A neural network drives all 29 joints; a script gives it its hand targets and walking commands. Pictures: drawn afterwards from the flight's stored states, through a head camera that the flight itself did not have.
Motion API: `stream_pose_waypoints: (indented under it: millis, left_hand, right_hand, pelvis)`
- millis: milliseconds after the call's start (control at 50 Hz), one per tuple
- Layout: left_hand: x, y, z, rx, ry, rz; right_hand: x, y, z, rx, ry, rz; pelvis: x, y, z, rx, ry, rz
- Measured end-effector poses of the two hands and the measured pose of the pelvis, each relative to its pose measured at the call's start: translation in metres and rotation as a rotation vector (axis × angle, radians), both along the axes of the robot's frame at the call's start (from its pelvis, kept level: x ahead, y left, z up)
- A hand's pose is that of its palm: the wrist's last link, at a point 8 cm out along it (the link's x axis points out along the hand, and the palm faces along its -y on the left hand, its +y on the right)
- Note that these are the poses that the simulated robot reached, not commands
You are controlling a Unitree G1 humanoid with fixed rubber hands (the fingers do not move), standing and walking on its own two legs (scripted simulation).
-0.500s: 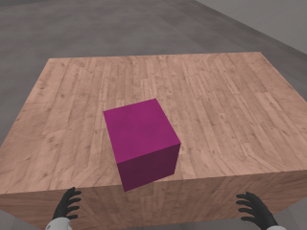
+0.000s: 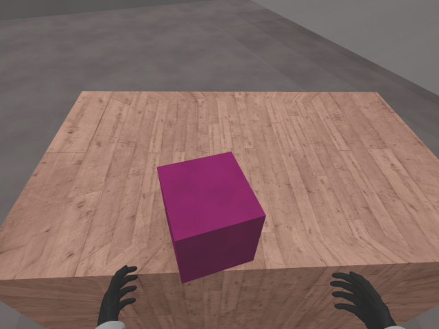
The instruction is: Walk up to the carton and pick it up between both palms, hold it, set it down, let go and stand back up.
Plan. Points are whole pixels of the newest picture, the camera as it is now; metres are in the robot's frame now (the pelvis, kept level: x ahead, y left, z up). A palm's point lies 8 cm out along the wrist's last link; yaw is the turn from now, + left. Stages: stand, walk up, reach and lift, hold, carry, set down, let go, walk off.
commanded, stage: reach and lift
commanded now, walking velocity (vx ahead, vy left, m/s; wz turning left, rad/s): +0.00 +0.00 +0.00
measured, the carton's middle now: (207, 215) +0.36 +0.06 -0.04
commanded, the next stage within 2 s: none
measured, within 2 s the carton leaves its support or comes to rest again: neither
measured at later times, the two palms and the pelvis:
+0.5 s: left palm (134, 301) +0.16 +0.17 -0.01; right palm (372, 304) +0.18 -0.24 -0.02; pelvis +0.00 -0.01 +0.00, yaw +0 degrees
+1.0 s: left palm (132, 268) +0.20 +0.18 +0.03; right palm (354, 257) +0.25 -0.22 +0.02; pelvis +0.00 -0.02 +0.00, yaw +0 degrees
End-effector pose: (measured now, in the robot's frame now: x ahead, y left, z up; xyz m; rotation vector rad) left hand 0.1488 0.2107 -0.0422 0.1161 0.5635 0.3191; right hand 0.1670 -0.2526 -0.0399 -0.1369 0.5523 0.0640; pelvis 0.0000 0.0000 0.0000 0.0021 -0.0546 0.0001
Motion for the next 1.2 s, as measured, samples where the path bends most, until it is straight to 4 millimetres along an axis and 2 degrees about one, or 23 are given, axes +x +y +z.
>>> stream_pose_waypoints:
  millis: [300,560,800,1200]
  left_hand:
    - [0.005,-0.027,0.018,-0.031,-0.158,0.022]
    - [0.019,-0.045,0.036,-0.051,-0.260,0.056]
    - [0.039,-0.035,0.055,-0.017,-0.273,0.073]
    - [0.078,-0.031,0.090,-0.035,-0.286,0.074]
  right_hand:
    - [0.001,0.005,0.011,0.053,-0.099,0.021]
    - [0.025,0.013,0.025,0.096,-0.192,0.052]
    - [0.062,0.026,0.046,0.124,-0.255,0.070]
    - [0.103,0.044,0.082,0.132,-0.306,0.074]
  pelvis:
    - [0.003,-0.005,-0.003,0.001,-0.002,-0.002]
    - [0.001,-0.014,-0.004,0.009,0.001,-0.002]
    - [0.001,-0.022,-0.002,0.013,-0.005,0.003]
    - [-0.001,-0.018,0.002,0.009,0.010,-0.011]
